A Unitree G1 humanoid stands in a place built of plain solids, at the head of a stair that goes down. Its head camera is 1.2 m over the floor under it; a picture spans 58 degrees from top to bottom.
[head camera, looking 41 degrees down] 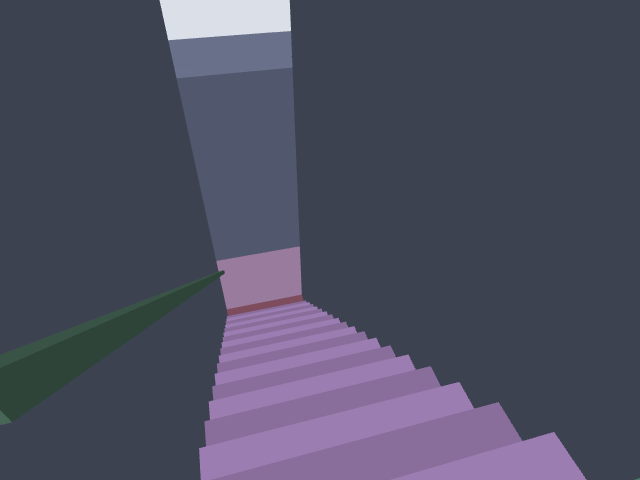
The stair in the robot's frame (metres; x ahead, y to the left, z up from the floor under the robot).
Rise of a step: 0.21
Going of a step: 0.23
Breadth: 1.20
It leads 15 degrees to the left of straight ahead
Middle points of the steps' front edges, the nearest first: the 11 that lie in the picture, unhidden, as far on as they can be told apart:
0.73 -0.13 -0.42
0.95 -0.08 -0.64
1.17 -0.02 -0.85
1.39 0.04 -1.06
1.61 0.10 -1.28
1.83 0.16 -1.49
2.05 0.21 -1.71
2.26 0.27 -1.92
2.48 0.33 -2.13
2.70 0.39 -2.35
2.92 0.45 -2.56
